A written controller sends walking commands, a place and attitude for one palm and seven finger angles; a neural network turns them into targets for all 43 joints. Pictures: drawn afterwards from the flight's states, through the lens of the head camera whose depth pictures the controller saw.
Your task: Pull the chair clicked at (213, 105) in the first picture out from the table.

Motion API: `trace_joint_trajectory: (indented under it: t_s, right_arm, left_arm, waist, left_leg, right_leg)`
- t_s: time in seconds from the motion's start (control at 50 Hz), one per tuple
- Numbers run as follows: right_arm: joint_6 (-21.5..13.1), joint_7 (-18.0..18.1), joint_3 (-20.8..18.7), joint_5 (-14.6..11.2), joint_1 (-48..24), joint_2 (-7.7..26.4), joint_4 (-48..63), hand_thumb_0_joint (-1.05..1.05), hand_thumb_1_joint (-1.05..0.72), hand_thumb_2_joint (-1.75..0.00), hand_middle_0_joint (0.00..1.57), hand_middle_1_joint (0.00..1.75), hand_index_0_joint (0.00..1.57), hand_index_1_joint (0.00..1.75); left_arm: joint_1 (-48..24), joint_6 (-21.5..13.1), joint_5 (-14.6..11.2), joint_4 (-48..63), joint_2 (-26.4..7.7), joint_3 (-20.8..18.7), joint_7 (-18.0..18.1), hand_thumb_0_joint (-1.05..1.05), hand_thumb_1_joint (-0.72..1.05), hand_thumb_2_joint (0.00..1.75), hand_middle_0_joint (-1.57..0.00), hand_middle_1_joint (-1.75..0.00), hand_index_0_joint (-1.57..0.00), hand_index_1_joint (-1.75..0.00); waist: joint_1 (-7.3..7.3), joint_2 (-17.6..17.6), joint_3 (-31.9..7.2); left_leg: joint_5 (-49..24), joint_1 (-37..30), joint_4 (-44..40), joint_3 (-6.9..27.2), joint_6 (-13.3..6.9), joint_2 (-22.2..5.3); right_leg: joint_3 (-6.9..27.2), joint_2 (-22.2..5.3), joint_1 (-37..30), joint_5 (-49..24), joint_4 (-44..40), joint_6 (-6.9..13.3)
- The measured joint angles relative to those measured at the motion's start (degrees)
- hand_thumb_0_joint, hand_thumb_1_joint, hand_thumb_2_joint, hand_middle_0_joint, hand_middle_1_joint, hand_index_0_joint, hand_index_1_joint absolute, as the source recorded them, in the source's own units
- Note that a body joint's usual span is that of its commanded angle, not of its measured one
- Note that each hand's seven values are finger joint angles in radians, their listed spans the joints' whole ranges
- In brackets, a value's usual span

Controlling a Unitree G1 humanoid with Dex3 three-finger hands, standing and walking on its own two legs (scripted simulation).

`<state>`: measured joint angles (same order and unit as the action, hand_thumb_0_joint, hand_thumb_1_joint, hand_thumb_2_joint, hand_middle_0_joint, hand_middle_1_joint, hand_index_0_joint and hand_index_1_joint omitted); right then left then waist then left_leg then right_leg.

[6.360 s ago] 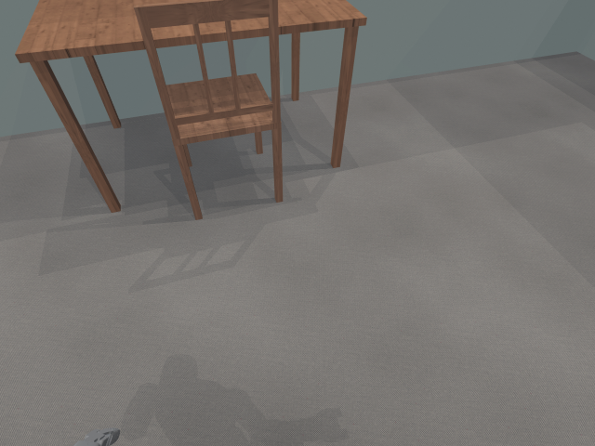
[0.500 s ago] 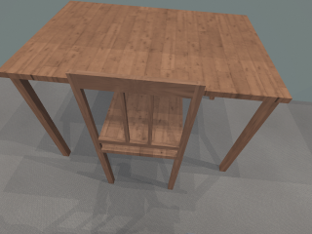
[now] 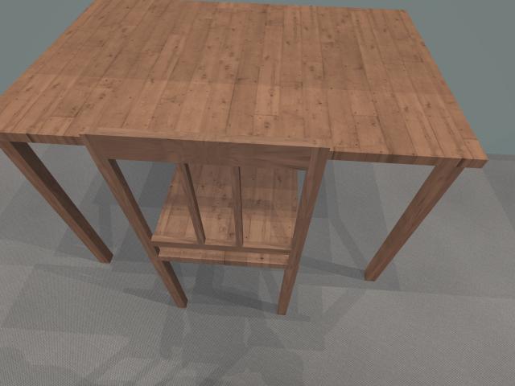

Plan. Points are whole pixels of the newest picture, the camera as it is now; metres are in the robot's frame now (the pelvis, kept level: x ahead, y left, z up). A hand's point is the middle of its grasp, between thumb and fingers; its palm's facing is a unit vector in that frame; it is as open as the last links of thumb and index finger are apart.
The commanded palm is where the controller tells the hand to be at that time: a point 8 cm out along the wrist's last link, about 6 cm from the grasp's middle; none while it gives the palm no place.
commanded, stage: come to a stop and stand still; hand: left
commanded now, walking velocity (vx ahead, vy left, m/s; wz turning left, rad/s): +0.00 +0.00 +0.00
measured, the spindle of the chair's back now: (193, 207) +0.47 +0.16 -0.09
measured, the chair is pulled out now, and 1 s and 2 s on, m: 0.00 0.00 0.00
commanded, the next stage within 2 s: look again from close up in 1.16 s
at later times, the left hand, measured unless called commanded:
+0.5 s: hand out of the picture -0.01 +0.21 -0.16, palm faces +0.00 -0.97 -0.23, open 7.4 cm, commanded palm none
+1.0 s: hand out of the picture +0.05 +0.19 -0.16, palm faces +0.00 -0.97 -0.23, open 7.3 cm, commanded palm none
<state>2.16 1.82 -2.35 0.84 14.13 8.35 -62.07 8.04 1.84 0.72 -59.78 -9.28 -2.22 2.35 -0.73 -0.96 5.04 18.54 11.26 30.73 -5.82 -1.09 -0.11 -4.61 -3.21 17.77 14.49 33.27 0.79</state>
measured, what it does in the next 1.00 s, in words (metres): stands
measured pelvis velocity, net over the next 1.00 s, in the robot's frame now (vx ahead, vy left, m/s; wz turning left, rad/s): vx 0.03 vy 0.01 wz -0.01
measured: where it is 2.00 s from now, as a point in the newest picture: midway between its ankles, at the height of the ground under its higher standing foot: outside the picture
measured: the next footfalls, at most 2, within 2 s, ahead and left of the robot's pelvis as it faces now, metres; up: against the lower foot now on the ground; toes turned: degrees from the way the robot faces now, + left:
none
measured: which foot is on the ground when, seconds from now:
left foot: down 0.00-1.00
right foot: down 0.00-1.00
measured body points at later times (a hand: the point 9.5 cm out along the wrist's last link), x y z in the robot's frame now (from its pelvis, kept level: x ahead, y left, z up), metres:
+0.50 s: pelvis +0.00 +0.04 +0.01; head +0.01 +0.02 +0.46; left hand -0.01 +0.27 -0.14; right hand +0.03 -0.20 -0.16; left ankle -0.02 +0.10 -0.73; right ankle +0.04 -0.11 -0.73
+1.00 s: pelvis +0.03 +0.01 +0.01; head +0.04 -0.01 +0.46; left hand +0.05 +0.24 -0.14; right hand +0.02 -0.20 -0.16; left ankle -0.02 +0.10 -0.73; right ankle +0.04 -0.11 -0.73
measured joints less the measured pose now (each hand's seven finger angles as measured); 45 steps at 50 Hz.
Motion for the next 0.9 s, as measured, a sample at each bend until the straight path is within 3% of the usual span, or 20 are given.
trace_joint_trajectory:
  t_s: [0.14, 0.22, 0.36, 0.54, 0.66, 0.9]
  right_arm:
    - [-1.1, -1.1, 0.2, 0.4, 1.8, 1.2, 6.4, 0.00, -0.91, -0.90, 0.20, 0.30, 0.20, 0.30]
    - [-1.6, -1.2, 1.1, 0.5, 2.4, 1.6, 7.7, 0.00, -0.91, -0.90, 0.20, 0.30, 0.20, 0.30]
    - [-1.9, -1.3, 1.9, 0.5, 1.6, 2.9, 6.5, 0.01, -0.93, -0.90, 0.20, 0.30, 0.20, 0.30]
    - [-3.1, -1.1, 2.8, 0.1, 1.1, 2.8, 3.0, 0.00, -0.92, -0.90, 0.20, 0.30, 0.20, 0.30]
    - [-3.5, -0.7, 3.2, 0.0, 1.0, 2.0, 0.2, 0.00, -0.92, -0.90, 0.20, 0.30, 0.20, 0.30]
    - [-3.7, -0.3, 3.4, 0.1, 1.7, 0.3, -3.0, 0.00, -0.91, -0.90, 0.20, 0.30, 0.20, 0.30]
  left_arm:
    - [5.1, -0.3, 0.1, 1.9, -1.1, 1.5, -0.2, 0.01, 0.91, 0.90, -0.20, -0.30, -0.20, -0.30]
    - [6.9, -0.1, 0.4, 2.6, -1.1, 1.8, -0.7, 0.01, 0.91, 0.90, -0.20, -0.30, -0.20, -0.30]
    - [9.7, -0.9, 0.4, 1.7, -0.5, 2.3, -1.0, 0.01, 0.91, 0.90, -0.20, -0.30, -0.20, -0.30]
    - [10.5, -1.8, 0.0, -1.9, 0.8, 3.2, -1.0, 0.01, 0.91, 0.90, -0.20, -0.30, -0.20, -0.30]
    - [8.7, -2.4, -0.2, -3.3, 1.7, 3.5, -0.9, 0.01, 0.91, 0.90, -0.20, -0.30, -0.20, -0.30]
    - [6.0, -2.9, -0.3, -4.3, 0.5, 2.9, -0.3, 0.02, 0.93, 0.90, -0.20, -0.30, -0.20, -0.30]
  waist:
    - [-0.41, 0.2, -2.7]
    - [0.19, 1.5, -3.5]
    - [1.25, 2.7, -3.6]
    - [1.16, 2.7, -2.8]
    - [0.96, 2.4, -2.3]
    - [0.44, 2.3, -2.4]
  left_leg:
    - [1.1, 2.0, 3.0, -1.3, -1.7, 0.6]
    - [0.1, 1.1, 1.4, -1.6, -2.6, 1.3]
    - [-1.8, -1.1, -2.9, -2.1, -3.3, 2.7]
    - [-2.5, -3.3, -6.2, -1.9, -2.8, 2.7]
    - [-2.2, -4.6, -6.9, -1.5, -2.1, 2.2]
    - [-1.7, -6.3, -7.9, -0.7, -0.7, 1.0]
  right_leg:
    - [1.5, -0.6, 1.6, -0.1, 1.4, -0.8]
    - [2.7, -0.4, 0.7, -1.1, -0.3, -0.5]
    - [3.7, -1.2, -0.7, -2.8, -3.2, -1.8]
    - [3.6, -1.0, -2.3, -2.9, -5.3, -2.9]
    - [3.2, -0.5, -3.6, -2.2, -5.6, -2.5]
    - [2.2, 0.6, -5.2, -1.1, -6.0, -1.3]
